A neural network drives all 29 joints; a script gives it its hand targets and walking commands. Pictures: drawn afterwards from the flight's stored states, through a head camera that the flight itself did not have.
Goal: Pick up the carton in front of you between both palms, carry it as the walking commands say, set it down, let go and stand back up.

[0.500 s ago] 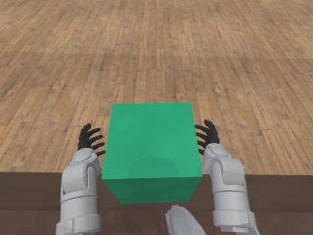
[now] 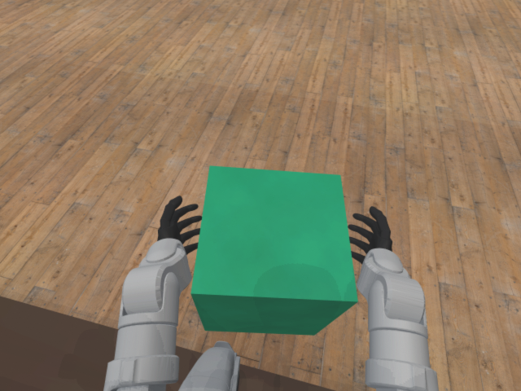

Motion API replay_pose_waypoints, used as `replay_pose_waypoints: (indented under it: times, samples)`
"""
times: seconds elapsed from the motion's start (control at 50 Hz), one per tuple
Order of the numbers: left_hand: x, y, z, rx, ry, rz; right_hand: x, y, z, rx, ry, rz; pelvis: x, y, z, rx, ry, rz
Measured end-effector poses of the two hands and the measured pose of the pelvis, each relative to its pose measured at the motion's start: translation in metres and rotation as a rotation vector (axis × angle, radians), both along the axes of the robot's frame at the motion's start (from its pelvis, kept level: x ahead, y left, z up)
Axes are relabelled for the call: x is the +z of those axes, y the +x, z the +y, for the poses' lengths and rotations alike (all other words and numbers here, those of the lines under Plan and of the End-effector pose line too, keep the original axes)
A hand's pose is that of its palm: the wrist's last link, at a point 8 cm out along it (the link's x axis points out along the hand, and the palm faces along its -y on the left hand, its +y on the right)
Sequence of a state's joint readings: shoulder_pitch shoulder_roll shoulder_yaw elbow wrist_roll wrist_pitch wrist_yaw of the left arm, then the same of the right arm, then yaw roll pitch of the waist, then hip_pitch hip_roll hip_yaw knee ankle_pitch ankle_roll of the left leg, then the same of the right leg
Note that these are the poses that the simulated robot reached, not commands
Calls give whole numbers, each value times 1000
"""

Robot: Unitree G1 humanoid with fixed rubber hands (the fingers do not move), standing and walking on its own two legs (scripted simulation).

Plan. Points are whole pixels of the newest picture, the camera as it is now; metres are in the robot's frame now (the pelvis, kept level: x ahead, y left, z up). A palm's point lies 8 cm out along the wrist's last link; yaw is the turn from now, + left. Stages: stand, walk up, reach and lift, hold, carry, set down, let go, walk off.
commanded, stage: carry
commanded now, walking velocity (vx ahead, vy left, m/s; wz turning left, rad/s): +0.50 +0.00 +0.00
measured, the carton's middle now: (267, 259) +0.33 +0.03 -0.03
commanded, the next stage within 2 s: none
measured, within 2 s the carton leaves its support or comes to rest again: neither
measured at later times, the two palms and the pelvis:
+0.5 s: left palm (232, 139) +0.72 +0.16 -0.10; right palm (347, 145) +0.72 -0.15 -0.09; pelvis +0.41 +0.00 -0.16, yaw +2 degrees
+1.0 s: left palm (238, 84) +1.08 +0.20 -0.15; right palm (325, 89) +1.07 -0.11 -0.15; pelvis +0.76 +0.04 -0.21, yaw -1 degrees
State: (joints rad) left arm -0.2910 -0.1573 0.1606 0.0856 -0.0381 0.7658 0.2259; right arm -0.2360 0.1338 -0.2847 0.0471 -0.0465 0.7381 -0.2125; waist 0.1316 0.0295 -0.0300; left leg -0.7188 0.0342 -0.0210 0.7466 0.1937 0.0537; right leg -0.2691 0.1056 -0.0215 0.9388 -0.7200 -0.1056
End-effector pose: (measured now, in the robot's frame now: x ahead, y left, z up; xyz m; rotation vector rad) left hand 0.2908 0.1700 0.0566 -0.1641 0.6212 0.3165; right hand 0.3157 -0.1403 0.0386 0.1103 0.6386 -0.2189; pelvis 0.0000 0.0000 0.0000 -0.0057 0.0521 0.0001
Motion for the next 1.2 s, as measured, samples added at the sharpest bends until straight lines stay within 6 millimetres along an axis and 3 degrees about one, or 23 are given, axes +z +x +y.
replay_pose_waypoints:
  times: [0.08, 0.16, 0.28, 0.34, 0.44, 0.56, 0.62, 0.74, 0.82, 0.92, 0.98, 1.1, 1.2]
  samples:
    - [-21, 85, 3, -43, 6, -80, -19, 75, 3, -21, 0, -76, -39, 75, 13, -7, -7, -12]
    - [-56, 174, 0, -112, 93, -112, -43, 140, -1, -70, 2, -127, -85, 145, 25, 12, 14, -17]
    - [-112, 254, -3, -97, 75, 34, -90, 203, -6, -108, 25, 8, -98, 228, 28, 14, 37, 3]
    - [-133, 291, -4, -89, 31, 73, -105, 246, -6, -110, 33, 46, -103, 270, 23, 20, 30, 7]
    - [-151, 373, -6, -61, 19, 4, -118, 340, -7, -68, 22, -24, -130, 353, 9, 35, 34, 12]
    - [-176, 489, -11, -29, 63, -129, -153, 470, -13, 2, -6, -159, -201, 466, -9, 25, 22, 16]
    - [-197, 522, -11, -22, 31, -80, -178, 514, -15, 13, -50, -106, -212, 502, -13, 31, -1, 34]
    - [-225, 572, -3, -1, -14, 32, -214, 580, -1, 14, 17, 14, -210, 577, -6, 19, 2, 35]
    - [-223, 630, 8, -18, -9, 36, -215, 632, 10, 9, 10, 21, -206, 634, 7, 16, 0, 36]
    - [-217, 726, 22, -67, -5, -51, -199, 714, 22, -26, -25, -67, -217, 716, 32, -3, -11, 28]
    - [-212, 778, 29, -104, 47, -64, -189, 750, 27, -51, -31, -83, -216, 753, 42, -21, 3, 27]
    - [-190, 842, 27, -122, 4, -13, -168, 795, 29, -66, -2, -33, -185, 817, 54, -27, -34, 43]
    - [-170, 886, 24, -147, 4, -43, -143, 841, 28, -49, -15, -61, -175, 873, 52, -21, -42, 40]
